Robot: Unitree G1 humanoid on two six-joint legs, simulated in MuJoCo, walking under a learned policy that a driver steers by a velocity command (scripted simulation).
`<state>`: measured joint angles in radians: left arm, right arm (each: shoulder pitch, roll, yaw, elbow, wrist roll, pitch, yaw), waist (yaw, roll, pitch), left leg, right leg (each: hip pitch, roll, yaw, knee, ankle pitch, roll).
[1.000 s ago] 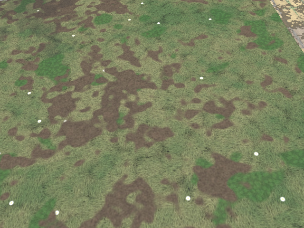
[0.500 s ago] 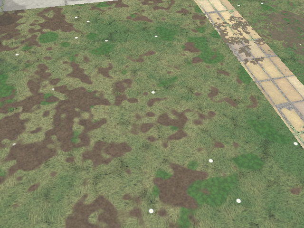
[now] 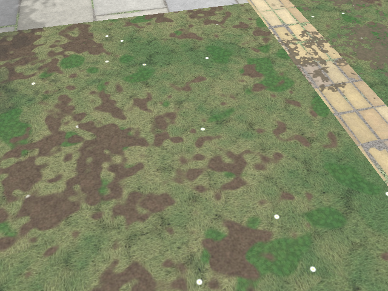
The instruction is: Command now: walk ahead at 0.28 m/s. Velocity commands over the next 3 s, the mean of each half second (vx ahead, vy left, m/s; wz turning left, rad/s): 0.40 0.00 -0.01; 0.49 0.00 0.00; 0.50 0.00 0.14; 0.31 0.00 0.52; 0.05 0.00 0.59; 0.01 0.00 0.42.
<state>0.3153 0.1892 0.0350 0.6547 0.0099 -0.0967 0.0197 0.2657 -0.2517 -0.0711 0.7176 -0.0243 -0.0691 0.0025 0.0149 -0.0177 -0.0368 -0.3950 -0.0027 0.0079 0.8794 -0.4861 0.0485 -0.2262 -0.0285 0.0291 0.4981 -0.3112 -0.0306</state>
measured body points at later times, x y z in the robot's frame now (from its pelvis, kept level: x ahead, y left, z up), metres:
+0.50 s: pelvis +0.19 +0.02 -0.01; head +0.22 +0.04 +0.44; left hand +0.43 +0.23 -0.08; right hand +0.16 -0.24 -0.13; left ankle +0.03 +0.13 -0.74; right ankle +0.37 -0.11 -0.71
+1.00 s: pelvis +0.47 +0.01 +0.00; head +0.49 +0.01 +0.45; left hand +0.49 +0.29 -0.12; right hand +0.69 -0.22 -0.08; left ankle +0.66 +0.16 -0.70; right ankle +0.38 -0.10 -0.74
